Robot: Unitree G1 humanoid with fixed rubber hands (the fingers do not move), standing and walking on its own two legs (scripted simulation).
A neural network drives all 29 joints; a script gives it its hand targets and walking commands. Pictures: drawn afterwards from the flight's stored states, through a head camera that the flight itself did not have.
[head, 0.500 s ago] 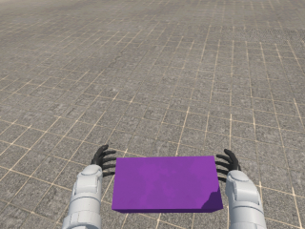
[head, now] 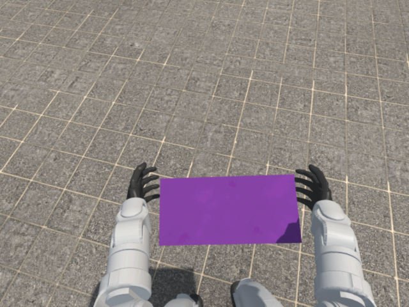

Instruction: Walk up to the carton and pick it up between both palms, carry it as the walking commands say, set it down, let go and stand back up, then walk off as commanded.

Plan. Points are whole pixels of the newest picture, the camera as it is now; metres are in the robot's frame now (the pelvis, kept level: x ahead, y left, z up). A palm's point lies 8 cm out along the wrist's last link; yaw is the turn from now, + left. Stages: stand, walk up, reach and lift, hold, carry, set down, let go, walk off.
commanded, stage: set down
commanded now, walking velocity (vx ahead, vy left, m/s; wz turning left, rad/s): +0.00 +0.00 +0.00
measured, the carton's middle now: (226, 210) +0.32 -0.07 -0.14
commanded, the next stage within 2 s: none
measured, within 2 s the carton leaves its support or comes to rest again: neither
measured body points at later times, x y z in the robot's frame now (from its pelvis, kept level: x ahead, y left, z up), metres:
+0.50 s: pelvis -0.04 -0.04 -0.08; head +0.13 -0.06 +0.34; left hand +0.38 +0.12 -0.13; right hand +0.32 -0.26 -0.15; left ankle +0.02 +0.09 -0.72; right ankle +0.04 -0.13 -0.72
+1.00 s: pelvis -0.03 -0.01 -0.14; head +0.19 -0.01 +0.25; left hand +0.41 +0.13 -0.24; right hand +0.34 -0.25 -0.24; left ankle +0.02 +0.09 -0.72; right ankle +0.04 -0.13 -0.72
